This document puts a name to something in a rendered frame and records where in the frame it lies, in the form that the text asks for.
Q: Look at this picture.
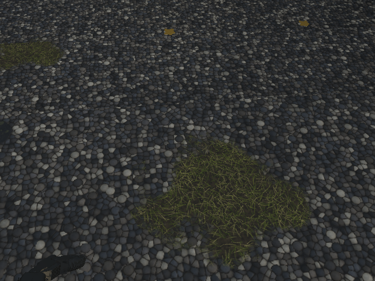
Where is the left robot hand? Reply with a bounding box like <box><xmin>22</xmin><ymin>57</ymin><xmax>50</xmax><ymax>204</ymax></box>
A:
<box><xmin>18</xmin><ymin>255</ymin><xmax>86</xmax><ymax>281</ymax></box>

